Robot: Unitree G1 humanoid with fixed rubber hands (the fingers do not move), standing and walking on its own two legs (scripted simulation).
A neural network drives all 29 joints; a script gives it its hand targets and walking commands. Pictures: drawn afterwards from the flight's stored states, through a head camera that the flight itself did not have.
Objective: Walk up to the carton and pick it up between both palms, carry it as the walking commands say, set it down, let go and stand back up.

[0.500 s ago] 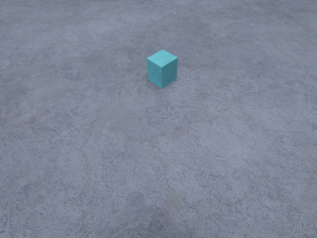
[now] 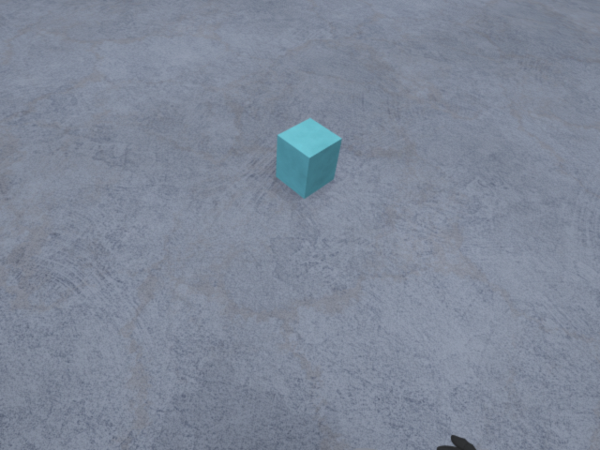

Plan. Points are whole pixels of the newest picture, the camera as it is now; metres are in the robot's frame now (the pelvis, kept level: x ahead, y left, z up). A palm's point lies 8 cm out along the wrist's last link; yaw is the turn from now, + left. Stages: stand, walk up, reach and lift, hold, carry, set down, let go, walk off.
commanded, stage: walk up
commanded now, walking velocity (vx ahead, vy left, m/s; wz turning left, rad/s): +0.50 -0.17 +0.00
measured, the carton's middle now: (307, 158) +1.39 -0.09 -0.64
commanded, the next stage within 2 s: none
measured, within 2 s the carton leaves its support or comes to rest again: neither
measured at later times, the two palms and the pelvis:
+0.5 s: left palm (181, 357) +0.26 +0.18 -0.09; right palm (476, 351) +0.30 -0.31 -0.13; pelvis +0.23 -0.08 +0.01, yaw +1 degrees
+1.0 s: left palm (185, 238) +0.51 +0.23 -0.13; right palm (432, 261) +0.47 -0.27 -0.12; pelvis +0.45 -0.02 +0.00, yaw +0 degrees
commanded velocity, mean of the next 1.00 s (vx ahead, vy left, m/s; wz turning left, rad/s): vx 0.50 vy -0.03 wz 0.00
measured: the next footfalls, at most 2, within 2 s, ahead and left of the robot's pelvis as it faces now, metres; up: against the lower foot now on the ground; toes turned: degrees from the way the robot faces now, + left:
right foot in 0.28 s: +0.28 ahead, -0.19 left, +0.00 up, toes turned -4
left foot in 0.78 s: +0.47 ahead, +0.11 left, +0.00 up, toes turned +0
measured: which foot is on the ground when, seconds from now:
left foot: down 0.00-0.28, up 0.30-0.76, down 0.78-1.00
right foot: up 0.00-0.26, down 0.28-0.78, up 0.80-1.00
